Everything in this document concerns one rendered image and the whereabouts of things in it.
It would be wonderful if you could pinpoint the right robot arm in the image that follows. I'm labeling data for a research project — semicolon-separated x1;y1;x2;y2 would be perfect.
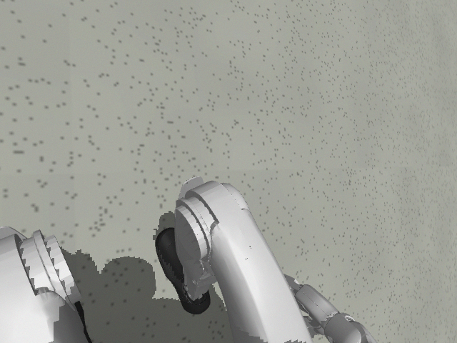
324;313;377;343

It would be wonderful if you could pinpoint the right robot foot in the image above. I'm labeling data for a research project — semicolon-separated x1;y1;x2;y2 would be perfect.
156;227;210;314

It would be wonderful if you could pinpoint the left robot foot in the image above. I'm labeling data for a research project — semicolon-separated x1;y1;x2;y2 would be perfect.
74;301;92;343

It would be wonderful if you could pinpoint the right robot hand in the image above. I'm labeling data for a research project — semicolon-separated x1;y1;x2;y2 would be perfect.
284;274;340;338

